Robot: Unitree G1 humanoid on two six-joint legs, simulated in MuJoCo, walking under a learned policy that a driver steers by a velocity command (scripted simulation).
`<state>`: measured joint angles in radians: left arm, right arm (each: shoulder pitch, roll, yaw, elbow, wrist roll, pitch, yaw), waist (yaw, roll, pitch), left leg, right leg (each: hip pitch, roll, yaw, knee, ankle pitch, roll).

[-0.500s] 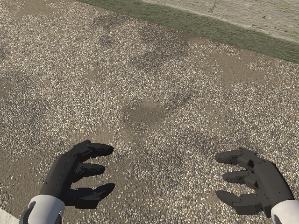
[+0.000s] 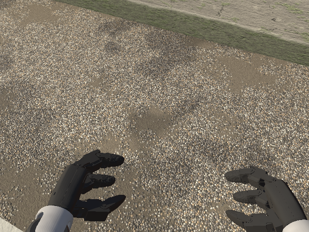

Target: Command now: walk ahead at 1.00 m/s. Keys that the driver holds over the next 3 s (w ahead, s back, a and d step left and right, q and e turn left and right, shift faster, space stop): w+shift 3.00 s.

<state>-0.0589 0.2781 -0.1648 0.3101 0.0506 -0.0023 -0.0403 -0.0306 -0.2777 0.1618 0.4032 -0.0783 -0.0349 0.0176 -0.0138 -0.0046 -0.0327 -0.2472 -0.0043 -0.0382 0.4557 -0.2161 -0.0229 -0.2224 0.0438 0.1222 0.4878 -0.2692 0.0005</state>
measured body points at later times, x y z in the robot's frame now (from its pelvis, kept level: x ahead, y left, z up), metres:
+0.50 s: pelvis -0.01 -0.01 +0.00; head -0.01 -0.01 +0.45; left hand +0.29 +0.15 +0.03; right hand +0.26 -0.20 +0.00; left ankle +0.02 +0.13 -0.74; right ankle -0.01 -0.12 -0.74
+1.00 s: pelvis -0.01 +0.00 +0.00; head -0.02 +0.00 +0.45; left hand +0.29 +0.16 +0.04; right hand +0.27 -0.19 +0.01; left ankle +0.02 +0.13 -0.74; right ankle -0.01 -0.12 -0.74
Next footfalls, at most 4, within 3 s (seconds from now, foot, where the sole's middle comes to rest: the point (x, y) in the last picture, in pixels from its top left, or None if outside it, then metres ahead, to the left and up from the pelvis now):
none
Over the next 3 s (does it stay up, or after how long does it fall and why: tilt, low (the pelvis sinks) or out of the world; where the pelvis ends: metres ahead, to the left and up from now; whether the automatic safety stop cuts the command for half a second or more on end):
stays up -0.01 0.00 0.00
